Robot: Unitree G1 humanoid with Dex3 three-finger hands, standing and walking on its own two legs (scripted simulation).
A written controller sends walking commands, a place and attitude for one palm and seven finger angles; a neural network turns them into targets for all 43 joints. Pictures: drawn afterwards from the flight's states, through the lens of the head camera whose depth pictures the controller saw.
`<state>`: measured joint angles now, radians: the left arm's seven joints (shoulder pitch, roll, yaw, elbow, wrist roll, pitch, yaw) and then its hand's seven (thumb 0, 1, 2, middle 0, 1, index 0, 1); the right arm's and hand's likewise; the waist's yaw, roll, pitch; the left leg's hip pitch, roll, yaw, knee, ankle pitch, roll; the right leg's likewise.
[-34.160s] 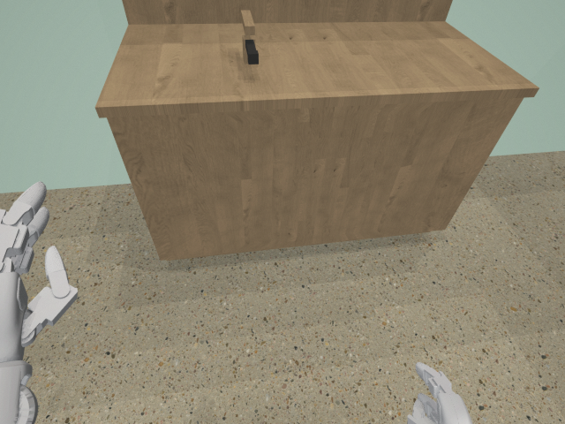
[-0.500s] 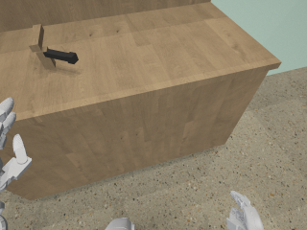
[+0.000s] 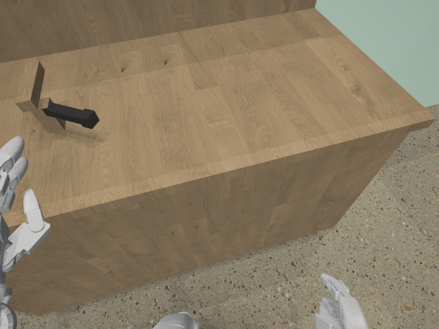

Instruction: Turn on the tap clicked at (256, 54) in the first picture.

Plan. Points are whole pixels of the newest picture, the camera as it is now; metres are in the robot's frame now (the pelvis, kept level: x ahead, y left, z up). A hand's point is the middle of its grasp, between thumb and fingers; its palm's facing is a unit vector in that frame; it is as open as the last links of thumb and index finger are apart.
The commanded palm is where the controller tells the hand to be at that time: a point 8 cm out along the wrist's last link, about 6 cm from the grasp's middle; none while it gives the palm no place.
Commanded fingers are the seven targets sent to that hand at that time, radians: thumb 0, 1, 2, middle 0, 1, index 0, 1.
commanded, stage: come to a stop and stand still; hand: left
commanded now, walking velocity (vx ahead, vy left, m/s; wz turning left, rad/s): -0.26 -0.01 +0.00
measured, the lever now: (88, 118) +0.49 +0.32 +0.08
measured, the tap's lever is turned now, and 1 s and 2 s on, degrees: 55 55 55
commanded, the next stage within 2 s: none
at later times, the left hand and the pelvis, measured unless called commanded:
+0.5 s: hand (63, 202) +0.25 +0.23 +0.16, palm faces +0.37 -0.80 -0.48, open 7.4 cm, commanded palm +0.20 +0.26 +0.18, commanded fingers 0.00 0.90 0.90 -0.20 -0.30 -0.20 -0.30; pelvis +0.03 -0.01 +0.00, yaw -2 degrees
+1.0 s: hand (13, 268) +0.17 +0.27 +0.13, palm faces +0.25 -0.89 -0.39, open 7.4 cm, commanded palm +0.13 +0.31 +0.18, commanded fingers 0.00 0.90 0.90 -0.20 -0.30 -0.20 -0.30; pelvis -0.05 +0.04 -0.01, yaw -5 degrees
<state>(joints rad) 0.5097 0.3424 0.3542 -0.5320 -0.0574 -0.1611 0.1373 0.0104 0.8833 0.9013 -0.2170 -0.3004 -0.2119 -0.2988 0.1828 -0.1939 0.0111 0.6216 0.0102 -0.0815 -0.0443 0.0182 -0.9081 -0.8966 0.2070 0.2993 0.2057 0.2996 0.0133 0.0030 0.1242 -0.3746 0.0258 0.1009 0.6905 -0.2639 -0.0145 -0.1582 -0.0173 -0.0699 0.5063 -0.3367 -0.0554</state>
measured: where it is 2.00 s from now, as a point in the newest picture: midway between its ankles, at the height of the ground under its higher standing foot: outside the picture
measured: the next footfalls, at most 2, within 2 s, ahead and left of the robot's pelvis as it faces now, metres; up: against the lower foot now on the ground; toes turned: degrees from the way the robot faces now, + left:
left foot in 0.04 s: +0.08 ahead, +0.12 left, +0.00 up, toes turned +1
right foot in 0.16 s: +0.02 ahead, -0.07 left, +0.00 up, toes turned -3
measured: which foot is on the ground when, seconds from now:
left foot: up 0.00-0.02, down 0.04-1.00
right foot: down 0.00-0.08, up 0.10-0.14, down 0.16-1.00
